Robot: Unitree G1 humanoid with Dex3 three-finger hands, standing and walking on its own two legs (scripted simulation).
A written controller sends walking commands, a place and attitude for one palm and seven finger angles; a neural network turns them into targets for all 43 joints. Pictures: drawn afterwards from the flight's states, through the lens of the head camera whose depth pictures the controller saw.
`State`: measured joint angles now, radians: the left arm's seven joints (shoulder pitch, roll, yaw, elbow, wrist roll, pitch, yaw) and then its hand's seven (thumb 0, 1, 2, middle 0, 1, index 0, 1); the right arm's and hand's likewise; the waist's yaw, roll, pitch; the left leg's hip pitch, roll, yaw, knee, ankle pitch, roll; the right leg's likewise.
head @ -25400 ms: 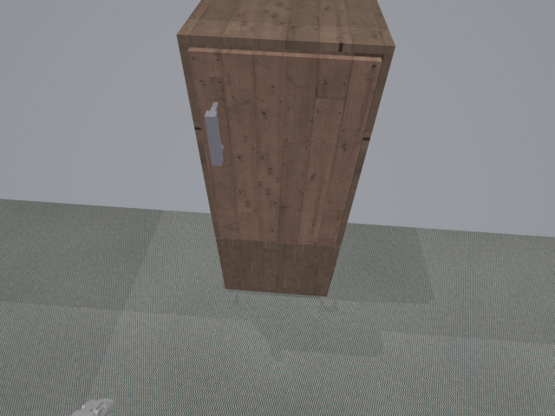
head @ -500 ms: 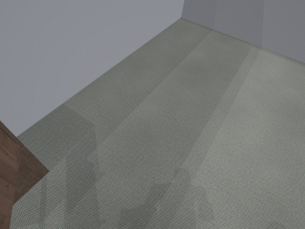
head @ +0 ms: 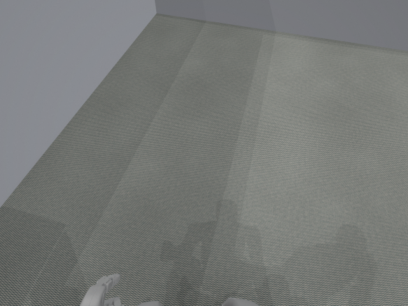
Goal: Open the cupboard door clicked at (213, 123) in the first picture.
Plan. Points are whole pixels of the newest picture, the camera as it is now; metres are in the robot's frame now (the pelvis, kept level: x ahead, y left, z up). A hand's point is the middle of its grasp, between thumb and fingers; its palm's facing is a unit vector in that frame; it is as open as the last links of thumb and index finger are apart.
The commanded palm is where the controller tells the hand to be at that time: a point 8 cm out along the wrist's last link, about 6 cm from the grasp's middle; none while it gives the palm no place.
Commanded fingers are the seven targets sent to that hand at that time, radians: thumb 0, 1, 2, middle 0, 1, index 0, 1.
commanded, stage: walk to a spot facing it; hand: left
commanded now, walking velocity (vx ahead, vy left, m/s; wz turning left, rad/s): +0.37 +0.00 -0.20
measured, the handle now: out of the picture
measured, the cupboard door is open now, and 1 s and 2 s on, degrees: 50 50 50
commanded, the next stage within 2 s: turn to face it in 0.80 s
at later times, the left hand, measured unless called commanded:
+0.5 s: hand (135, 299) +0.15 +0.16 -0.16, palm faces +0.01 -0.99 -0.13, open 7.4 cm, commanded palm none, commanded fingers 0.00 0.90 0.90 -0.20 -0.30 -0.20 -0.30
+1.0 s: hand (183, 124) +0.67 +0.08 -0.16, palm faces -0.28 -0.94 -0.20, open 7.4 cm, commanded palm none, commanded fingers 0.00 0.90 0.90 -0.20 -0.30 -0.20 -0.30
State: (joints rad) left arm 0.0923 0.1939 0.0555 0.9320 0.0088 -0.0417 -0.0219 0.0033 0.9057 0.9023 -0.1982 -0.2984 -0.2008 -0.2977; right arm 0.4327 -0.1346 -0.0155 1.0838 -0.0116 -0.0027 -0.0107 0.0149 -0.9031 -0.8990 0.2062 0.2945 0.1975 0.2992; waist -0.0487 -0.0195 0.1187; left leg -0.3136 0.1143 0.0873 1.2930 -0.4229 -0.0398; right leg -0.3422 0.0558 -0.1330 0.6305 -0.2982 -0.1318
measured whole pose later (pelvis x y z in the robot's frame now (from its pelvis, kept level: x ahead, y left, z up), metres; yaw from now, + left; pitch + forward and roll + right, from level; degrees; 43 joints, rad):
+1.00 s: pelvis +0.50 -0.07 +0.00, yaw -14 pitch +0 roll +0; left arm 0.08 0.20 0.05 0.99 0.02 -0.06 -0.02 0.01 0.91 0.90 -0.19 -0.30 -0.20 -0.30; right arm 0.52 -0.10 0.01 1.18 -0.01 -0.04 -0.02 0.01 -0.91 -0.90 0.20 0.29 0.20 0.30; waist -0.05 -0.01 0.10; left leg -0.05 0.06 0.20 0.74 -0.52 -0.01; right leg -0.41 0.00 -0.13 0.61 -0.21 -0.10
